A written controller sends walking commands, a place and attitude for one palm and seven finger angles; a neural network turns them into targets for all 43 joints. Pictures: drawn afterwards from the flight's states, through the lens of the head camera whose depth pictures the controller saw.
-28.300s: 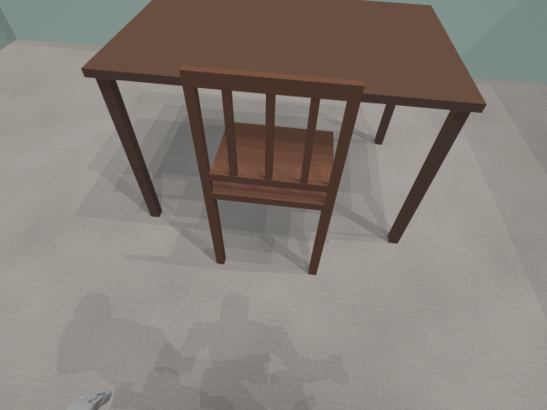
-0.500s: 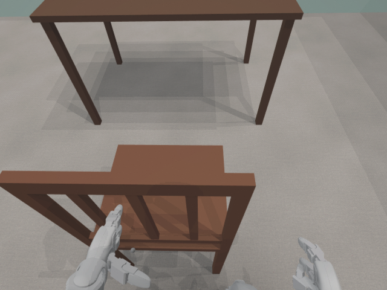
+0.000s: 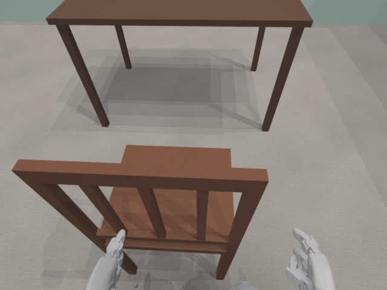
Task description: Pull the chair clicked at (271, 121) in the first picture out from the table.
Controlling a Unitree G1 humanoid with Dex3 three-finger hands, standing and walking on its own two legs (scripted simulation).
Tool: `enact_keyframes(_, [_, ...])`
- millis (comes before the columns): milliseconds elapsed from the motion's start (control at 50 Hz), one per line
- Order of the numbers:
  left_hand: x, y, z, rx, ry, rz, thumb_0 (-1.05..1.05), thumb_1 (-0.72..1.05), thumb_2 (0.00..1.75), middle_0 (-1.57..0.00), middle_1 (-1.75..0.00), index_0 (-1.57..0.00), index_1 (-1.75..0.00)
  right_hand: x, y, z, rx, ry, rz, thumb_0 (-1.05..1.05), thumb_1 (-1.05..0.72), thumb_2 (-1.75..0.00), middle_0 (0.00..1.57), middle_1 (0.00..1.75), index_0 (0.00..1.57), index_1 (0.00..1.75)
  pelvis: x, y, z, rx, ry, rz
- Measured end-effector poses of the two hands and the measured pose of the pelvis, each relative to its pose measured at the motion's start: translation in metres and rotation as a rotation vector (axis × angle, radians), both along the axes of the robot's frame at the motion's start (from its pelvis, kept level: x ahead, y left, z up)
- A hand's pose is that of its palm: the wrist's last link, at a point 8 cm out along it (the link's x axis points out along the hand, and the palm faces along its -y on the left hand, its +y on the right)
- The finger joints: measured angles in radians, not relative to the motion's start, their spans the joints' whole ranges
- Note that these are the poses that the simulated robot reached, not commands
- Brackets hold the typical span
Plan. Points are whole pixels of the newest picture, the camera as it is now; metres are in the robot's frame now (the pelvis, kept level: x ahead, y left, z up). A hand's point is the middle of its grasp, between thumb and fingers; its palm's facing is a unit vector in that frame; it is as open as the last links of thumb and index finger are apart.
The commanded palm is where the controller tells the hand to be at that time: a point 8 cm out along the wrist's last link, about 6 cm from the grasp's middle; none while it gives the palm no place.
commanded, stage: draw the hand back to the body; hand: left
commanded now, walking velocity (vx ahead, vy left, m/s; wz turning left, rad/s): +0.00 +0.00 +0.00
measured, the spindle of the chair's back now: (154, 214) +0.29 +0.10 -0.04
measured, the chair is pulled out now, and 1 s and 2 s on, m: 0.70 0.70 0.70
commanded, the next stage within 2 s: step back with the hand held close in 1.62 s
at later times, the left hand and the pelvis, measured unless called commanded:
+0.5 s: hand (106, 263) +0.17 +0.15 +0.07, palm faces -0.03 -0.99 -0.12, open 17.5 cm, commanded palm +0.13 +0.22 +0.09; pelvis -0.01 -0.01 -0.02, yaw +0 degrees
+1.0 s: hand (25, 227) +0.19 +0.23 +0.16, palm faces +0.41 -0.82 -0.40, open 12.8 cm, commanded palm +0.15 +0.27 +0.19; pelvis +0.01 -0.01 +0.04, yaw +0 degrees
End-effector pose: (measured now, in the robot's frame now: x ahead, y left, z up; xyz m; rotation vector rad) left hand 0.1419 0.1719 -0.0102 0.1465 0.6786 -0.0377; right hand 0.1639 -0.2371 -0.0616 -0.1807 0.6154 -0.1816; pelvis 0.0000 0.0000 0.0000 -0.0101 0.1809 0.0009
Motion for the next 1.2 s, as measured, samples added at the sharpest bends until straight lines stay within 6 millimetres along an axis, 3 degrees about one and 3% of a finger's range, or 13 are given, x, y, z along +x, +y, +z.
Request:
enact_keyframes(100, [-0.006,0.001,0.005,-0.043,-0.052,0.041,-0.01,-0.53,0.2,0.0,0.0,0.0,0.0,0.002,0.001,-0.002,-0.002,-0.018,0.005,0.02,-0.9,-0.9,0.2,0.3,0.2,0.3,-0.002,-0.001,-0.005,-0.002,0.007,0.0])
enact_keyframes(260, [0.011,0.016,0.058,-0.079,-0.465,0.098,-0.01,-0.54,0.2,0.0,0.0,0.0,0.0,-0.001,0.002,-0.016,0.024,-0.021,0.016,0.02,-0.9,-0.9,0.2,0.3,0.2,0.3,-0.008,-0.005,-0.014,-0.006,0.019,0.0])
enact_keyframes(300, [0.012,0.017,0.062,-0.073,-0.524,0.078,-0.01,-0.54,0.2,0.0,0.0,0.0,0.0,-0.002,0.002,-0.022,0.038,-0.016,0.019,0.02,-0.9,-0.9,0.2,0.3,0.2,0.3,-0.01,-0.006,-0.018,-0.005,0.027,-0.003])
enact_keyframes(420, [0.009,0.018,0.067,-0.065,-0.559,-0.03,-0.01,-0.54,0.2,0.0,0.0,0.0,0.0,-0.006,-0.001,-0.035,0.071,0.012,-0.001,0.02,-0.9,-0.9,0.2,0.3,0.2,0.3,-0.015,-0.009,-0.023,-0.001,0.027,-0.011])
enact_keyframes(580, [0.007,0.042,0.116,0.045,-0.611,0.034,-0.01,-0.49,0.22,-0.01,-0.01,-0.01,-0.01,-0.003,-0.007,-0.021,0.079,0.002,-0.052,0.02,-0.9,-0.9,0.2,0.3,0.2,0.3,-0.008,-0.012,-0.006,-0.003,-0.018,-0.006])
enact_keyframes(660, [0.002,0.061,0.125,0.244,-0.532,0.143,-0.01,-0.41,0.26,-0.02,-0.03,-0.02,-0.03,0.002,-0.009,-0.01,0.056,0.023,-0.054,0.02,-0.9,-0.9,0.2,0.3,0.2,0.3,-0.002,-0.012,0.006,-0.002,-0.067,-0.007])
enact_keyframes(760, [-0.007,0.071,0.133,0.318,-0.483,0.241,-0.01,-0.25,0.34,-0.04,-0.06,-0.04,-0.06,0.013,-0.007,0.006,0.026,0.017,-0.031,0.02,-0.9,-0.9,0.2,0.3,0.2,0.3,0.004,-0.01,0.02,-0.003,-0.128,-0.004])
enact_keyframes(980, [0.007,0.096,0.19,0.411,-0.666,0.313,0.0,0.13,0.52,-0.1,-0.14,-0.1,-0.14,0.04,0.013,0.032,0.029,-0.037,0.054,0.02,-0.9,-0.9,0.2,0.3,0.2,0.3,0.013,-0.007,0.039,-0.001,-0.207,-0.005])
enact_keyframes(1200, [0.02,0.112,0.234,0.485,-0.788,0.316,0.01,0.52,0.71,-0.16,-0.23,-0.15,-0.22,0.043,0.021,0.034,0.042,-0.001,0.079,0.01,-0.9,-0.9,0.2,0.3,0.2,0.3,0.023,-0.001,0.05,-0.004,-0.229,-0.017])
